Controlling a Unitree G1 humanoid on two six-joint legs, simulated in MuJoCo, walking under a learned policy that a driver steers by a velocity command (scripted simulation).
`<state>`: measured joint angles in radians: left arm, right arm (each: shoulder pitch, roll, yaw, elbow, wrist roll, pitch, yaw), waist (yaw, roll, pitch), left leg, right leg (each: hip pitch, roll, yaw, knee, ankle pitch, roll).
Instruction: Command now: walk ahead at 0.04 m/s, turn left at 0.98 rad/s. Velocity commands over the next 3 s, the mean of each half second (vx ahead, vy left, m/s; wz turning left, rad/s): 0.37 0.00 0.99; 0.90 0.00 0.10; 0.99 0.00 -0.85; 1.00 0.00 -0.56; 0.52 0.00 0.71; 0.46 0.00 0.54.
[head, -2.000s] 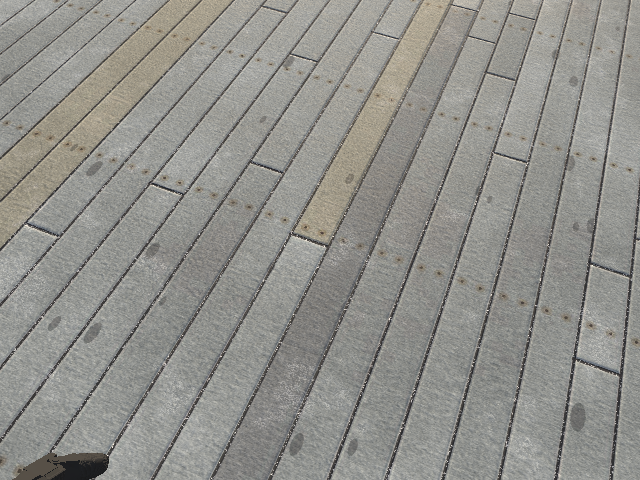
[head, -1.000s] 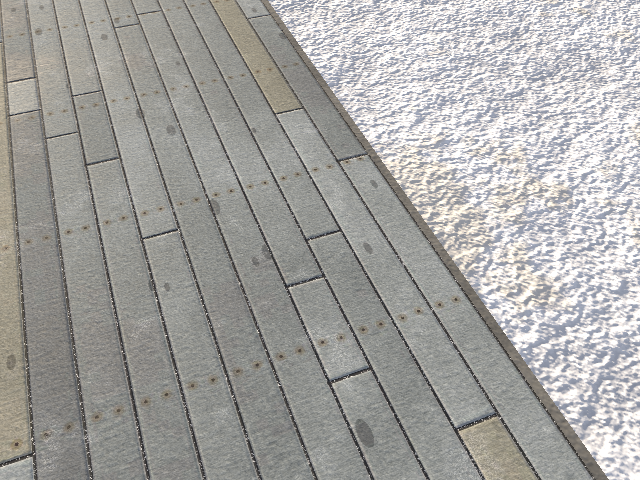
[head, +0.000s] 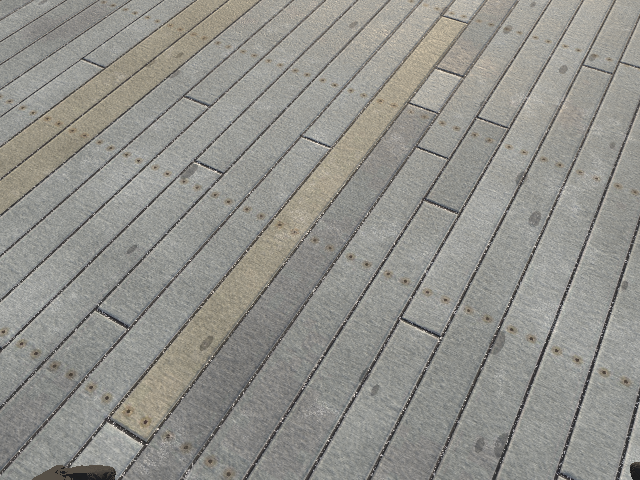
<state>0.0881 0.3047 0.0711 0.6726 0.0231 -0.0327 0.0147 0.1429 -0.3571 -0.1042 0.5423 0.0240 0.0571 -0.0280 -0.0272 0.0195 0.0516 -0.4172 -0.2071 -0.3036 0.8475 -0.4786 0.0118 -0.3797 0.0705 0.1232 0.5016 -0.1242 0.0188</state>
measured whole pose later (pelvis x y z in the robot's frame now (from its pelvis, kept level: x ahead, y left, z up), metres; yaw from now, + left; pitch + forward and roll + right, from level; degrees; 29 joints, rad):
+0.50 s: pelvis +0.04 +0.05 -0.01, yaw +29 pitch +3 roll -1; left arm 0.17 0.35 0.09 0.68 0.06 0.02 -0.02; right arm 0.34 -0.31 -0.05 0.65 -0.02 0.03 0.04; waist -0.04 -0.06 -0.04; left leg -0.28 -0.01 0.05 0.67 -0.46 0.06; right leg -0.49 -0.12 -0.06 1.04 -0.46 0.05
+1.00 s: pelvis +0.36 +0.24 +0.00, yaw +29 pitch +0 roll -2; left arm 0.42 0.32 0.07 0.85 0.02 -0.03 -0.03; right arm 0.17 -0.27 0.02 0.72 -0.07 -0.09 0.02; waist 0.04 0.03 0.03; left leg -0.47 0.02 -0.07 1.23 -0.29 0.04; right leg -0.27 0.17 0.00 0.50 -0.24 -0.13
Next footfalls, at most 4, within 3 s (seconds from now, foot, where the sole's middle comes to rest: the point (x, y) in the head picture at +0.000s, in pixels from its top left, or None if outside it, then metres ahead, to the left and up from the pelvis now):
0.44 left None -0.02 0.11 -0.76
0.82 right None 0.44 0.22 -0.76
1.26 left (56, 379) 0.69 0.59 -0.76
1.70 right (157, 230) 1.12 0.43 -0.77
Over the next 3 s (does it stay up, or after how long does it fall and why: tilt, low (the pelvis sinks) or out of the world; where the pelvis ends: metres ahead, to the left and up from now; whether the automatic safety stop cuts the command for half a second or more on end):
stays up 1.75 0.45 0.01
